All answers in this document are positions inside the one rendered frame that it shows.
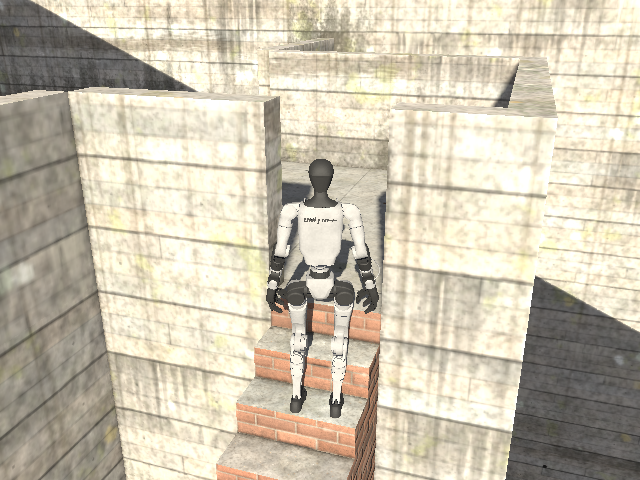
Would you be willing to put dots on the stairs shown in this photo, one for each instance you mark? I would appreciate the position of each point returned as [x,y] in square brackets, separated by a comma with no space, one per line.
[272,443]

